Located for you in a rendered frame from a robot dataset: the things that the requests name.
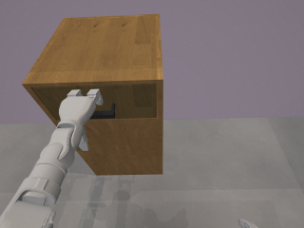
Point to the handle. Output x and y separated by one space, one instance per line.
104 114

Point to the drawer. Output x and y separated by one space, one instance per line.
132 101

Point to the left robot forearm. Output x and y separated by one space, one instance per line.
43 185

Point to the left robot upper arm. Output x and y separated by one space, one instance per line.
29 215

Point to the left robot hand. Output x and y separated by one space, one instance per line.
78 108

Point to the cabinet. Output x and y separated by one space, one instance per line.
101 51

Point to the right robot hand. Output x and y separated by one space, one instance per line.
246 224

